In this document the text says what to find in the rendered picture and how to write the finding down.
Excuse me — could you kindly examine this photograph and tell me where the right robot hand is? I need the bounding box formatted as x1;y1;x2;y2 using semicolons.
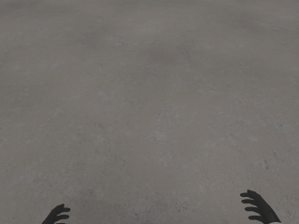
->
240;189;281;224

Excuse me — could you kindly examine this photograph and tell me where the left robot hand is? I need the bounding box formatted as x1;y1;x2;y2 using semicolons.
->
42;203;71;224

